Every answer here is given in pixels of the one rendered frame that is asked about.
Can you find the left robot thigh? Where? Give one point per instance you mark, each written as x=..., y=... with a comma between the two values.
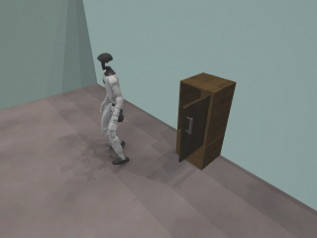
x=120, y=119

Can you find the robot thigh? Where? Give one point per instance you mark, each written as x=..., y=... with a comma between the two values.
x=106, y=116
x=120, y=119

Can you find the left robot forearm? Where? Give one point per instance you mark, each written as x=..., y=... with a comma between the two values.
x=117, y=109

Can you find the right robot hand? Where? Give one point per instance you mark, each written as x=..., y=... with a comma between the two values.
x=103, y=105

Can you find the robot left upper arm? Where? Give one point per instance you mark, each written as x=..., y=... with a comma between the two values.
x=113, y=82

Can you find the handle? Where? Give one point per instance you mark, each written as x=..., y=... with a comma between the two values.
x=190, y=125

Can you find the cupboard door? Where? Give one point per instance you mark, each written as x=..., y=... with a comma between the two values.
x=198, y=111

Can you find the right robot thigh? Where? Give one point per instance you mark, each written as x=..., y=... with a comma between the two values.
x=106, y=116

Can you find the right robot forearm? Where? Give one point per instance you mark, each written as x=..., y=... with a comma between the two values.
x=107, y=98

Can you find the left robot hand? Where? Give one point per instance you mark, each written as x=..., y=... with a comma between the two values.
x=112, y=127

